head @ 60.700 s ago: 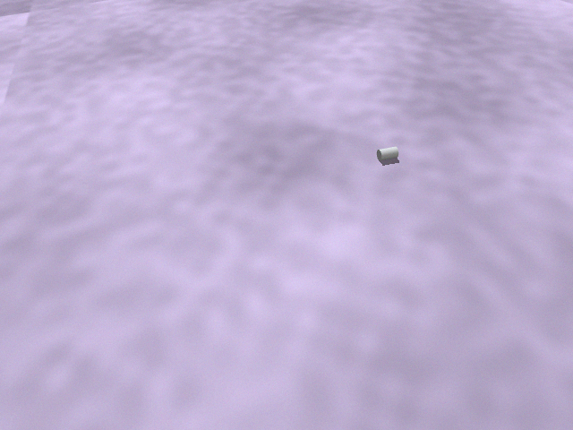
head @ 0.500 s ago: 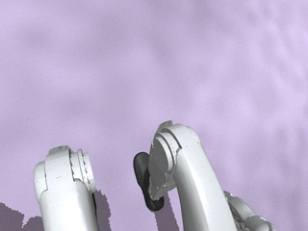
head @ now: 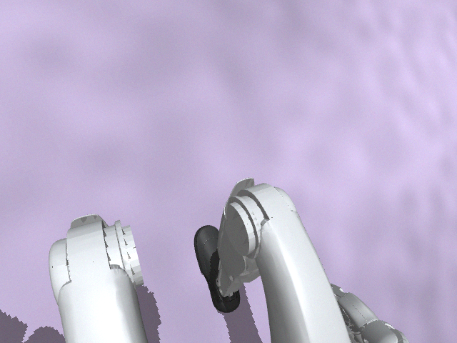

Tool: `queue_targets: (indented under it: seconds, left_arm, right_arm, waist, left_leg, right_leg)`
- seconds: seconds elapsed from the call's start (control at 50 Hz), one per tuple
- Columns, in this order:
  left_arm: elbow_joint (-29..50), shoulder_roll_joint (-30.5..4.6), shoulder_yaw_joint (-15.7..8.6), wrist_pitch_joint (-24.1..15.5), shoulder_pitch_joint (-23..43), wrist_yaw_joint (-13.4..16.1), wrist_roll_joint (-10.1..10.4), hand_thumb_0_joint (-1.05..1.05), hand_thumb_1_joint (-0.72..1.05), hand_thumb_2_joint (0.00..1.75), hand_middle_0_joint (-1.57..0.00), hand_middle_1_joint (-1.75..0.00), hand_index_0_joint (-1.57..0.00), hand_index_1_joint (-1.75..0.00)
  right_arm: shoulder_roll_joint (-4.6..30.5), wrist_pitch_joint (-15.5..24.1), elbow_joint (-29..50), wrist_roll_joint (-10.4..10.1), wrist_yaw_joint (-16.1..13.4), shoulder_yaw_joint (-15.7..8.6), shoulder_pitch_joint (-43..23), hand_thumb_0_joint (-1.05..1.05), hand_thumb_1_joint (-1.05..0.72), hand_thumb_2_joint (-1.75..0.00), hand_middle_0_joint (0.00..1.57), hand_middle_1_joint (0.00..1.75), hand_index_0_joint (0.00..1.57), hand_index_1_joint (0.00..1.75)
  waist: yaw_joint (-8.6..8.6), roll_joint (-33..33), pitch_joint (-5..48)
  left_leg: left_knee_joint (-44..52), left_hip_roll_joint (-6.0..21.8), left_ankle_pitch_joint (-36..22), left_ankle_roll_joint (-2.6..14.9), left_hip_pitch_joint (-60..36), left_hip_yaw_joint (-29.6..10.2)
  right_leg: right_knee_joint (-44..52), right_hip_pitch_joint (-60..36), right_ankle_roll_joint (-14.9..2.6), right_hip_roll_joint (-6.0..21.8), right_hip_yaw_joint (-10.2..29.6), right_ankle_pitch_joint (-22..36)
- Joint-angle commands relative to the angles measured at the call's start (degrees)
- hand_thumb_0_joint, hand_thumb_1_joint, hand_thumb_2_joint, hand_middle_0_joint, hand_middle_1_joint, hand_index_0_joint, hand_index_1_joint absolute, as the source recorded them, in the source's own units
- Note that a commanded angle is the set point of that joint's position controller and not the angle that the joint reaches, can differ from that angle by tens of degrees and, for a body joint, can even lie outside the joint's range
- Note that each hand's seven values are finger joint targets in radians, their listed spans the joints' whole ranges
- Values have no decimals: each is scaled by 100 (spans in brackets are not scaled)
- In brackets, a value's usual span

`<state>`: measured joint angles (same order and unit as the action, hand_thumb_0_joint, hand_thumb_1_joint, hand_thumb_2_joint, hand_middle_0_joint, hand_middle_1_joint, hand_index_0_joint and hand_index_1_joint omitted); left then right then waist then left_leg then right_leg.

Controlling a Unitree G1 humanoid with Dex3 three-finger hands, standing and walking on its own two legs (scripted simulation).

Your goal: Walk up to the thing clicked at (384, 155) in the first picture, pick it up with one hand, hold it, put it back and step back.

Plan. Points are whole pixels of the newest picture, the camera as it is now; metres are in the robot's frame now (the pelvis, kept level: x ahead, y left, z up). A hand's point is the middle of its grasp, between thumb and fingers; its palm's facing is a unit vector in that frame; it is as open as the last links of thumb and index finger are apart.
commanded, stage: rise first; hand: left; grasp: from above
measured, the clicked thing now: out of the picture +0.48 +0.45 -0.29
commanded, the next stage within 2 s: approach in 0.78 s
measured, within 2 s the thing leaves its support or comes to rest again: neither
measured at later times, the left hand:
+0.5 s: hand out of the picture +0.43 +0.46 -0.16, palm faces -0.43 -0.16 -0.89, open 13.4 cm
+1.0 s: hand out of the picture +0.43 +0.46 -0.16, palm faces -0.43 -0.14 -0.89, open 14.0 cm
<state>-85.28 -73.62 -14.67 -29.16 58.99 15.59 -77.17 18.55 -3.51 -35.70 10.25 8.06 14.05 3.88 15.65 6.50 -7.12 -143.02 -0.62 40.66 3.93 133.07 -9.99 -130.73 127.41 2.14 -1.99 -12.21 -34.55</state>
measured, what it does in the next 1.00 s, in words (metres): stands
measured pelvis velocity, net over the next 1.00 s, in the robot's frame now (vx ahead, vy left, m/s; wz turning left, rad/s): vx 0.00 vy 0.00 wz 0.00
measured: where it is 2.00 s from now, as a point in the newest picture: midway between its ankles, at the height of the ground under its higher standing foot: (176, 306)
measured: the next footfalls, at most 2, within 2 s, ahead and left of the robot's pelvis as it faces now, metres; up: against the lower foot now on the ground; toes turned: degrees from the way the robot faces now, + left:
none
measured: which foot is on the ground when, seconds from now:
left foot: down 0.00-1.00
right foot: down 0.00-1.00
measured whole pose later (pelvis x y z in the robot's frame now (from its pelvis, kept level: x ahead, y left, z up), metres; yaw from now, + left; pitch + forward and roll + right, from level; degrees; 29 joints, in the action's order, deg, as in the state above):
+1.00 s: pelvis +0.00 +0.00 +0.00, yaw +0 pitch +29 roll -16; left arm -84.3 -74.0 -12.7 -27.7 60.3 13.8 -76.6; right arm 18.6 -3.4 -34.6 10.1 7.5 15.0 4.2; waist 16.5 6.6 -6.9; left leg -142.8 -0.7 39.8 4.2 133.4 -9.9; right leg -130.4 127.4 2.3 -2.0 -12.2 -33.9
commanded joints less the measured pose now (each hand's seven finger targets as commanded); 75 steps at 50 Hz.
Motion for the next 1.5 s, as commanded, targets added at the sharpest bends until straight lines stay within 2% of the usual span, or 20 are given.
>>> queue_targets:
  seconds: [0.0,0.28,0.38,0.48,0.52,0.64,0.74,0.8,0.86,0.88,0.92,0.96,1.1,1.2,1.26,1.32,1.36,1.42,1.46,1.48]
  left_arm:
    - [827,-2018,-284,9,1231,212,242,0,-42,91,-25,-83,-21,-87]
    - [681,-2063,-156,49,1413,204,176,0,-42,91,-22,-88,-20,-90]
    - [644,-2117,-204,76,1360,166,199,0,-43,92,-20,-91,-19,-92]
    - [750,-2176,-193,68,1405,104,235,0,-45,93,-18,-92,-17,-93]
    - [829,-2297,-316,58,1365,119,273,0,-45,93,-20,-91,-18,-93]
    - [909,-2148,-257,87,1296,34,276,0,-49,97,-16,-94,-14,-96]
    - [871,-2040,-170,86,1257,52,288,0,-50,97,-15,-95,-13,-97]
    - [941,-2170,-242,108,1353,63,267,0,-52,99,-13,-97,-11,-99]
    - [919,-2045,-151,91,1403,77,272,0,-58,106,-15,-93,-9,-99]
    - [906,-2093,-200,111,1342,86,240,0,-56,100,-8,-99,-7,-101]
    - [1006,-1981,-99,145,1407,44,240,0,-56,100,-7,-102,-6,-102]
    - [1037,-1676,110,149,1523,-26,295,0,-57,101,-7,-102,-6,-102]
    - [990,-1213,476,142,2040,184,217,0,-55,101,-7,-102,-6,-102]
    - [912,-1635,234,457,2327,564,-47,0,-55,101,-7,-102,-6,-102]
    - [687,-1623,203,784,2193,625,-68,0,-56,100,-7,-103,-7,-103]
    - [452,-1657,207,1105,1696,493,42,0,-53,98,-6,-105,-8,-103]
    - [368,-1621,220,1234,1469,322,191,0,-53,97,-6,-105,-8,-103]
    - [307,-1325,403,1219,1210,-56,504,0,-50,94,-5,-107,-9,-103]
    - [571,-1397,373,1039,1350,-195,624,0,-49,94,-6,-106,-9,-103]
    - [650,-1487,327,918,1357,-240,666,0,-50,95,-6,-106,-9,-102]
  right_arm:
    - [1856,-75,-64,-16,-87,-574,1115,0,-90,-90,20,30,20,30]
    - [1844,-30,-75,-13,-103,-496,1098,0,-90,-90,20,30,20,30]
    - [1898,-36,-39,-7,-113,-480,1077,0,-90,-90,20,30,20,30]
    - [1888,-34,1,-8,-122,-460,1138,0,-90,-90,20,30,20,30]
    - [1881,-45,-6,-18,-137,-447,1084,0,-90,-90,20,30,20,30]
    - [1902,-68,-6,-17,-130,-483,1144,0,-90,-90,20,30,20,30]
    - [1874,-84,-39,-20,-133,-453,1084,0,-90,-90,20,30,20,30]
    - [1910,-87,-22,-34,-144,-459,1064,0,-90,-90,20,30,20,30]
    - [1935,-94,-5,-15,-137,-456,1083,0,-90,-90,20,30,20,30]
    - [1871,-81,-4,-29,-133,-444,1095,0,-89,-89,20,30,20,30]
    - [1880,-69,32,-21,-132,-475,1102,0,-89,-89,20,30,20,30]
    - [1883,-49,36,-4,-127,-511,1131,0,-89,-89,20,30,20,30]
    - [1834,31,-92,45,-114,-455,1263,0,-89,-89,20,30,20,30]
    - [1882,89,1,5,-101,-445,1277,0,-89,-89,20,30,20,30]
    - [1865,140,73,-57,-96,-459,1291,0,-89,-89,20,30,20,30]
    - [1834,168,191,-155,-107,-453,1242,0,-89,-89,20,30,20,30]
    - [1820,152,229,-207,-118,-443,1295,0,-89,-89,20,30,20,30]
    - [1878,169,256,-234,-134,-401,1323,0,-89,-89,20,30,20,30]
    - [1977,171,272,-222,-167,-379,1340,0,-89,-89,20,30,20,30]
    - [1959,168,277,-207,-185,-338,1327,0,-88,-89,20,30,20,30]
  waist:
    - [59,-3122,3708]
    - [137,-3115,3721]
    - [123,-3169,3737]
    - [169,-3118,3744]
    - [91,-3103,3872]
    - [116,-3329,3840]
    - [114,-3228,3806]
    - [91,-3311,3827]
    - [195,-3297,3673]
    - [107,-3345,3764]
    - [136,-3378,3737]
    - [298,-3272,3574]
    - [495,-3283,3763]
    - [404,-3783,3986]
    - [372,-3713,4008]
    - [208,-3409,3969]
    - [238,-3077,3904]
    - [428,-2657,3602]
    - [544,-2535,3512]
    - [501,-2510,3569]
  left_leg:
    - [1770,201,-1536,-311,-3431,-162]
    - [1740,206,-1396,-275,-3318,-74]
    - [1802,219,-1584,-328,-3499,-216]
    - [1688,208,-1576,-283,-3355,-71]
    - [1649,207,-1636,-257,-3346,-28]
    - [1816,237,-1806,-342,-3697,-221]
    - [1770,230,-1643,-303,-3468,-139]
    - [1775,233,-1779,-330,-3627,-202]
    - [1823,235,-1671,-347,-3573,-246]
    - [1827,241,-1633,-319,-3573,-165]
    - [1832,243,-1573,-334,-3602,-180]
    - [1830,243,-1437,-337,-3581,-211]
    - [1761,239,-1530,-353,-3612,-185]
    - [1946,227,-1655,-411,-3841,-204]
    - [1922,210,-1726,-371,-3680,-87]
    - [1843,147,-1590,-265,-3184,127]
    - [1831,117,-1488,-202,-2835,221]
    - [1802,137,-1379,-179,-2746,112]
    - [1744,141,-1352,-217,-2743,40]
    - [1747,153,-1263,-214,-2754,54]
  right_leg:
    - [878,-1254,-348,-111,13,760]
    - [916,-1332,-343,-133,6,747]
    - [855,-1229,-356,-113,-29,781]
    - [942,-1428,-349,-118,32,841]
    - [975,-1550,-345,-140,27,893]
    - [869,-1297,-350,-111,-38,883]
    - [891,-1352,-360,-142,-45,852]
    - [881,-1243,-363,-123,-39,888]
    - [871,-1193,-364,-106,-64,828]
    - [879,-1264,-357,-131,-42,830]
    - [885,-1169,-372,-112,-35,779]
    - [930,-1032,-373,-102,-50,684]
    - [938,-1216,-351,-127,-91,866]
    - [827,-1137,-372,-110,-101,955]
    - [879,-1179,-377,-114,-58,1073]
    - [1011,-1485,-389,-136,32,1117]
    - [1124,-1831,-363,-141,77,1122]
    - [1148,-1717,-356,-124,53,968]
    - [1172,-1754,-370,-95,38,917]
    - [1193,-1887,-355,-113,19,853]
